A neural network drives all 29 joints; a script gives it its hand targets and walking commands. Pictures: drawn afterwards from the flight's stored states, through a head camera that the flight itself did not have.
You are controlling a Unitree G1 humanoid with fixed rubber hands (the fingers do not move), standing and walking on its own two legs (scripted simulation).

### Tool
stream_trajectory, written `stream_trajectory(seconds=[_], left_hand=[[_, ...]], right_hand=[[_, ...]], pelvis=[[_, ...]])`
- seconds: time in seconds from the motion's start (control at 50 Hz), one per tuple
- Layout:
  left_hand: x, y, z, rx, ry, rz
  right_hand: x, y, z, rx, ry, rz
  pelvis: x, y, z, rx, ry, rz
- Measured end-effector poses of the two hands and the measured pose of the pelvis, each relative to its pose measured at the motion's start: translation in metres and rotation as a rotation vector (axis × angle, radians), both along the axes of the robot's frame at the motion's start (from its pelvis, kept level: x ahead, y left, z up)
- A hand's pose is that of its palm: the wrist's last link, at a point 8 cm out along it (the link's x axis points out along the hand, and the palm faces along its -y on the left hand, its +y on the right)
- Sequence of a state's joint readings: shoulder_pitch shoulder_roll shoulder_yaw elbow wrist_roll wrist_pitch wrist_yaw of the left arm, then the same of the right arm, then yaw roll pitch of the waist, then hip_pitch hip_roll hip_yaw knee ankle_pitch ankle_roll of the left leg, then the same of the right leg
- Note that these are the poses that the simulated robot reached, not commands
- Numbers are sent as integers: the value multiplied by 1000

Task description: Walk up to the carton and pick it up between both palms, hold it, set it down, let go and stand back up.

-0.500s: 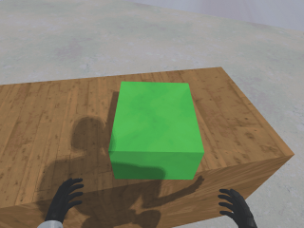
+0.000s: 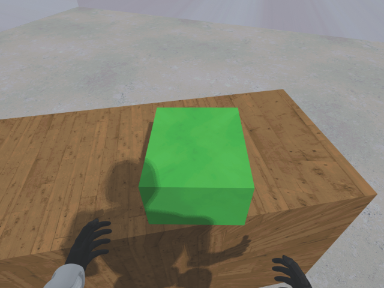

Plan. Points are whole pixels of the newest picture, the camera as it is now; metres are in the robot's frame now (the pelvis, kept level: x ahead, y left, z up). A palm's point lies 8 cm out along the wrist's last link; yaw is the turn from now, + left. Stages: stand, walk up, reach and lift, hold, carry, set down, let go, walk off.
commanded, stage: let go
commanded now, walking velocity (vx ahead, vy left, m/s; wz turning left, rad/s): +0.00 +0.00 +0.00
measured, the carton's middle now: (196, 161) +0.46 +0.01 +0.00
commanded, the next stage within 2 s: stand in 0.32 s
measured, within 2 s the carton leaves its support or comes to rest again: neither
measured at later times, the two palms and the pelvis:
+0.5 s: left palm (80, 264) +0.19 +0.23 -0.01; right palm out of the picture +0.10 -0.26 -0.11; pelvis -0.01 +0.00 -0.01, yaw -2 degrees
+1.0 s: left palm (77, 265) +0.19 +0.24 -0.01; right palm out of the picture +0.06 -0.23 -0.13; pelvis -0.02 +0.02 -0.01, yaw -5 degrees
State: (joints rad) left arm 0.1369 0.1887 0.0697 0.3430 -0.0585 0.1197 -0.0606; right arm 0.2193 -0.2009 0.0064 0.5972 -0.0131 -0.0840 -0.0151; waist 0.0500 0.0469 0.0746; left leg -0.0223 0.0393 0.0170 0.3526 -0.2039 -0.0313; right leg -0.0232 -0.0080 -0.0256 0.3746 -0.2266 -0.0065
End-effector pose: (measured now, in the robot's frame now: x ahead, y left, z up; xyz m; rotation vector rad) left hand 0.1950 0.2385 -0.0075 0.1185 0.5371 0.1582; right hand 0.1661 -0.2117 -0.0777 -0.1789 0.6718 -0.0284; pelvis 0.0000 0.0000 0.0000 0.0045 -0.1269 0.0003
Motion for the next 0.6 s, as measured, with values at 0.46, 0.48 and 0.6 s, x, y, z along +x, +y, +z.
stream_trajectory(seconds=[0.46, 0.48, 0.6], left_hand=[[-4, -4, -3, 153, -54, -105], [-4, -4, -4, 157, -62, -112], [-5, -1, -6, 160, -92, -148]], right_hand=[[-43, -36, -27, -45, 208, -47], [-52, -41, -30, -51, 243, -59], [-101, -51, -43, -63, 392, -131]], pelvis=[[-9, -5, -4, -7, 94, -32], [-9, -4, -5, -7, 106, -37], [-9, 3, -8, -2, 148, -60]])
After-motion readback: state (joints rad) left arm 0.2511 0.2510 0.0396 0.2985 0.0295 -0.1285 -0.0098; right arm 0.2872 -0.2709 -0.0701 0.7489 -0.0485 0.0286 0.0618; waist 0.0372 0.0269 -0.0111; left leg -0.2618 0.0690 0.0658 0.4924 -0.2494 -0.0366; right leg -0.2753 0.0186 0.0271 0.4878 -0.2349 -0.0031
